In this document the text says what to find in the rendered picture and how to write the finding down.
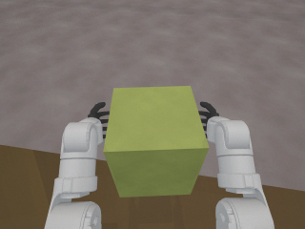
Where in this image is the left robot hand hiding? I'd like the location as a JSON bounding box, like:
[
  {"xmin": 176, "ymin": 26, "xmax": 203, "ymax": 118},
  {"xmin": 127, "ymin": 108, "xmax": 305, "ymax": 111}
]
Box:
[{"xmin": 88, "ymin": 102, "xmax": 110, "ymax": 139}]

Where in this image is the robot right forearm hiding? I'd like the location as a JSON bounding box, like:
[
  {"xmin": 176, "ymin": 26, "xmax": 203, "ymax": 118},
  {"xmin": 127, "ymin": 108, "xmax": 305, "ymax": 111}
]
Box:
[{"xmin": 206, "ymin": 116, "xmax": 275, "ymax": 229}]

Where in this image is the right robot hand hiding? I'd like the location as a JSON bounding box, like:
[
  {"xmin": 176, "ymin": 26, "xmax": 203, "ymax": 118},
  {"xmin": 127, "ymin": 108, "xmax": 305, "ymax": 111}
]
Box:
[{"xmin": 198, "ymin": 101, "xmax": 219, "ymax": 138}]

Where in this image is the robot left upper arm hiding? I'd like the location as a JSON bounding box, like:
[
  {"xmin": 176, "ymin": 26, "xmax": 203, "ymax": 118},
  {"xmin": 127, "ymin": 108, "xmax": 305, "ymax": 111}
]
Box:
[{"xmin": 45, "ymin": 201, "xmax": 102, "ymax": 229}]

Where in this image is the robot left forearm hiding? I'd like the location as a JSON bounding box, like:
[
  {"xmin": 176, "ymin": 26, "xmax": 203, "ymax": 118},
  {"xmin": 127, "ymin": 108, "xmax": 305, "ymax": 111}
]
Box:
[{"xmin": 44, "ymin": 117, "xmax": 103, "ymax": 229}]

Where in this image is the carton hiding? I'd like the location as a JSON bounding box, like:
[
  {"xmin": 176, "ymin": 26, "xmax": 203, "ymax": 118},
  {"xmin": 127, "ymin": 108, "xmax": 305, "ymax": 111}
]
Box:
[{"xmin": 103, "ymin": 86, "xmax": 210, "ymax": 198}]

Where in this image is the robot right upper arm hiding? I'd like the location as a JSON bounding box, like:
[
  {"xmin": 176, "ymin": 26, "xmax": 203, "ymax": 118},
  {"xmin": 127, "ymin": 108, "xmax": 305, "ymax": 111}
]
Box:
[{"xmin": 215, "ymin": 198, "xmax": 274, "ymax": 229}]

